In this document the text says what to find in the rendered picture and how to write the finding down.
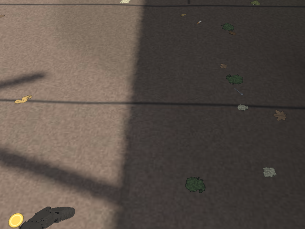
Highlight robot left hand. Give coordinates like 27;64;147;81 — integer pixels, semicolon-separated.
18;206;75;229

